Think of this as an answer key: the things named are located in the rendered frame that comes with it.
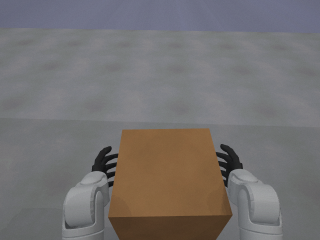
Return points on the left robot hand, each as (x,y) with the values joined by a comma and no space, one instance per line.
(100,163)

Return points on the carton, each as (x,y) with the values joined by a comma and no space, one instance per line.
(168,185)

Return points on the right robot forearm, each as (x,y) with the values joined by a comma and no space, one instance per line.
(259,208)

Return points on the left robot forearm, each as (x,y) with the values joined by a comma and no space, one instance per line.
(83,208)

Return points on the right robot hand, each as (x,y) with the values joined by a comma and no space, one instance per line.
(232,160)

